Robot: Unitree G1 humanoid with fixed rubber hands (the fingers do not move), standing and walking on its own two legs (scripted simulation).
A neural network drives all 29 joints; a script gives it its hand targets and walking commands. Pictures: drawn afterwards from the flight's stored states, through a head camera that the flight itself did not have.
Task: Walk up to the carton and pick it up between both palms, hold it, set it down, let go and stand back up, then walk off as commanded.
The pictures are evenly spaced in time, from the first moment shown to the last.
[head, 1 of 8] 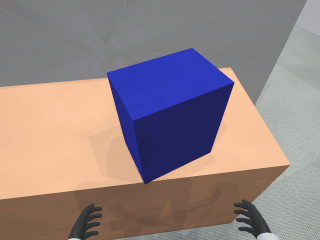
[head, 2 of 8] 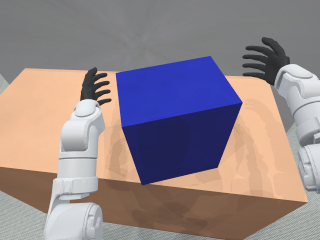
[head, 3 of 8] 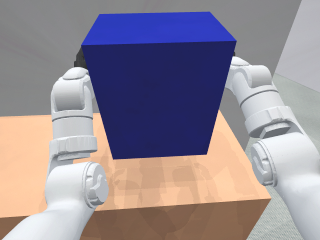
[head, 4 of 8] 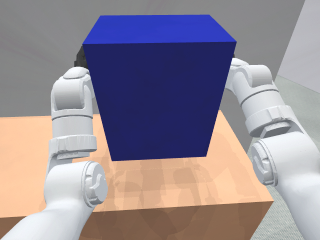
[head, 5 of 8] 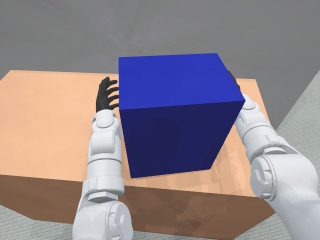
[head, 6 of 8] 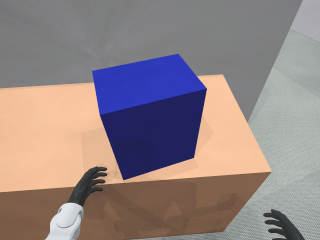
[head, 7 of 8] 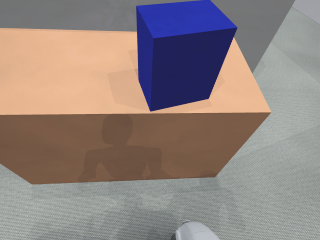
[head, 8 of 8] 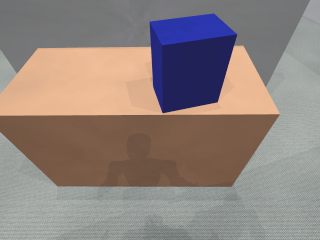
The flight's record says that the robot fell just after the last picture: no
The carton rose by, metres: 0.22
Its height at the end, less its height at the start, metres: +0.00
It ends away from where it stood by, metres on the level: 0.01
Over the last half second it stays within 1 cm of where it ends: yes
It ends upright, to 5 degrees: yes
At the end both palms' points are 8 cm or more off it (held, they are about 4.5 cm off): yes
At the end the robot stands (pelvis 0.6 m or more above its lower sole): yes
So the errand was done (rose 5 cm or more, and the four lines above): yes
